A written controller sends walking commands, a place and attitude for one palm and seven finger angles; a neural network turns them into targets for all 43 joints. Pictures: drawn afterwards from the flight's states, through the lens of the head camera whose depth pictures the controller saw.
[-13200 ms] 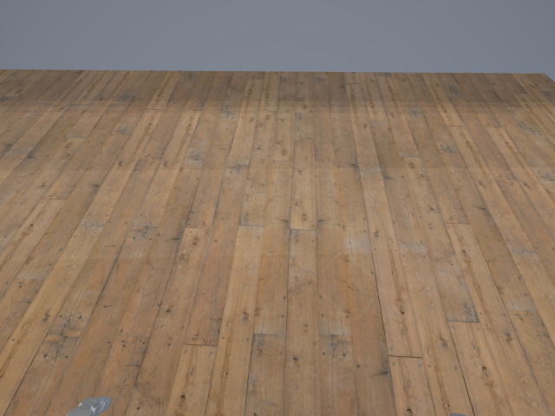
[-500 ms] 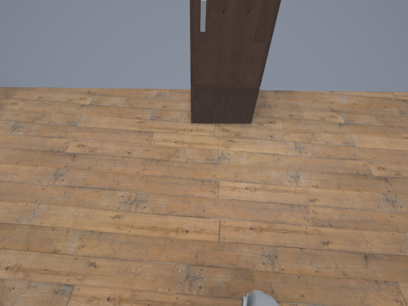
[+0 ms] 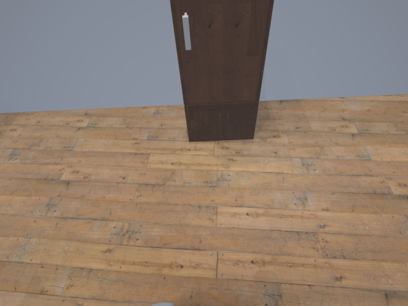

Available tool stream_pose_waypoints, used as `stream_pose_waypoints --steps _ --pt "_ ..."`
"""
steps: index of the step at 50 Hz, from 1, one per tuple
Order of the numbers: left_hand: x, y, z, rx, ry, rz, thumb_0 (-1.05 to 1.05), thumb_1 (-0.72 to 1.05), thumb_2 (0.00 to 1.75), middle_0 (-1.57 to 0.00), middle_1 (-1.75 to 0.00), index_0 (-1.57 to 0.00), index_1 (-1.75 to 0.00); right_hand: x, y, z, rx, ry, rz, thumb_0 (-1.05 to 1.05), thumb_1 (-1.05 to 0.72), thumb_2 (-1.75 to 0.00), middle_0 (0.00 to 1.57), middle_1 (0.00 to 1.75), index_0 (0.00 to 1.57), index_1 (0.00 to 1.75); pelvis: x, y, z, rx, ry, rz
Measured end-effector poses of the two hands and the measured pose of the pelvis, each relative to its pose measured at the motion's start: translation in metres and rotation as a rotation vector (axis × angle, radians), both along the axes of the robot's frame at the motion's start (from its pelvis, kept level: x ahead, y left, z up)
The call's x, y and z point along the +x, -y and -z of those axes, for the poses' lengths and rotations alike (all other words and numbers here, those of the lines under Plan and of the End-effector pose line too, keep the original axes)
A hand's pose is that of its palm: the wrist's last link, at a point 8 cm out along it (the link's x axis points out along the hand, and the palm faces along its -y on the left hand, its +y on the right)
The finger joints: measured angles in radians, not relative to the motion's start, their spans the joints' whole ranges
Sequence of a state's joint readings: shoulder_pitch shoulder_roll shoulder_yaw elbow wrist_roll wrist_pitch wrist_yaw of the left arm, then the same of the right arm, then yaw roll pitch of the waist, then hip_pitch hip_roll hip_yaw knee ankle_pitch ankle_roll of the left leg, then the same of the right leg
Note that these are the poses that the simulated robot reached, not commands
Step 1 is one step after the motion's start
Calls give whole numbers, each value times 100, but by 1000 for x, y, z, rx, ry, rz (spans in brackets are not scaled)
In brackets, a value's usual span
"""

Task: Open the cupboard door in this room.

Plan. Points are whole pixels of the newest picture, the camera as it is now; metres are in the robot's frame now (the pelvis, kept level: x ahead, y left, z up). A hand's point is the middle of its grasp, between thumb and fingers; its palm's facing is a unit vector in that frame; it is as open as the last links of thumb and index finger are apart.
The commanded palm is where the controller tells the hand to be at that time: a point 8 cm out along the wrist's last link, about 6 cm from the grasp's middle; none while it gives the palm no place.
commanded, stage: stand and wait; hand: left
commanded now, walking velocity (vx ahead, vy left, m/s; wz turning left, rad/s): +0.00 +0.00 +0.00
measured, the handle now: (187, 31) +1.20 +0.15 +0.00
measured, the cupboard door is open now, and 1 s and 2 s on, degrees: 0 0 0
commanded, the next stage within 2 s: look at it before walking up in 0.86 s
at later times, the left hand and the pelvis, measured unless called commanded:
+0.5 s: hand out of the picture +0.02 +0.19 -0.17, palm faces +0.03 -0.98 -0.18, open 7.4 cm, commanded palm none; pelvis +0.06 +0.02 +0.01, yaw -1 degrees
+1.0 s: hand out of the picture +0.06 +0.18 -0.17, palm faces +0.02 -0.98 -0.19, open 7.3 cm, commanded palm none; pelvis +0.07 +0.02 +0.01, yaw -2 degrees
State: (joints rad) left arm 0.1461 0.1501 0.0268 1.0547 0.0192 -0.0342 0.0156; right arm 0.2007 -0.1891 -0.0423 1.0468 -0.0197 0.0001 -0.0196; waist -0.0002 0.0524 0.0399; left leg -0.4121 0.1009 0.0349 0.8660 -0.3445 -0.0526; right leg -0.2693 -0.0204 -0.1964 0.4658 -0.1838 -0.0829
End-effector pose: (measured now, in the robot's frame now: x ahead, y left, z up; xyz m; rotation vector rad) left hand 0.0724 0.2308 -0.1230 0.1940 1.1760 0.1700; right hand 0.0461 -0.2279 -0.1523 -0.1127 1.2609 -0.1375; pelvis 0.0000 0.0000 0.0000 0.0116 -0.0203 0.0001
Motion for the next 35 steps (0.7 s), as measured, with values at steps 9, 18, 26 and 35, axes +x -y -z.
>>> stream_pose_waypoints --steps 9,18,26,35 --pt "-25 -6 23 -62 -115 -70 0 93 90 -20 -30 -20 -30 35 -9 -15 -52 33 -33 0 -95 -90 20 30 20 30 27 -9 0 -22 12 6" --pt "-60 -2 17 -86 -280 -76 0 91 90 -20 -30 -20 -30 14 -21 -15 -36 -99 -18 0 -94 -90 20 30 20 30 45 -19 -8 -10 -3 16" --pt "-57 -4 12 -68 -323 -66 0 91 90 -20 -30 -20 -30 -9 -44 -8 21 -189 18 1 -92 -90 20 30 20 30 59 -23 -8 -7 -7 26" --pt "-19 -4 14 -58 -246 -37 0 91 90 -20 -30 -20 -30 -12 -59 -4 56 -200 47 1 -91 -90 20 30 20 30 69 -23 -7 -5 -3 32"
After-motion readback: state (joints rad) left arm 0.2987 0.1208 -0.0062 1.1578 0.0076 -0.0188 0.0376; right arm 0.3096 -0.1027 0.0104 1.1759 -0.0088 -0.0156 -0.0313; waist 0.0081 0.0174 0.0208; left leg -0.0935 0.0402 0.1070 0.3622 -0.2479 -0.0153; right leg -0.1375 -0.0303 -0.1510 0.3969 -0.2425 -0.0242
